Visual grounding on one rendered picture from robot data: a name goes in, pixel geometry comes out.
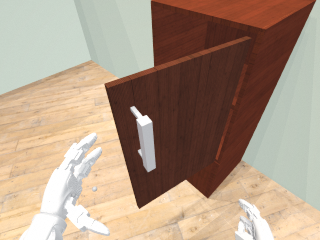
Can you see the left robot forearm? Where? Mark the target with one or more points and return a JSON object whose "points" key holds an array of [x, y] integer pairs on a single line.
{"points": [[45, 226]]}

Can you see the robot right hand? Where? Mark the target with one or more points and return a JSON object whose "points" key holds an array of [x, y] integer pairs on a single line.
{"points": [[258, 229]]}

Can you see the robot left hand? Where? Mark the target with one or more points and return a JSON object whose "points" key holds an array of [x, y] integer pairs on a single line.
{"points": [[67, 179]]}

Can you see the cupboard door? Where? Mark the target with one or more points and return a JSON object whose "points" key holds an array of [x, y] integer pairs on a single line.
{"points": [[188, 101]]}

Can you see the handle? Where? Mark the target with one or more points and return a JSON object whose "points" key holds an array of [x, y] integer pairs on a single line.
{"points": [[146, 139]]}

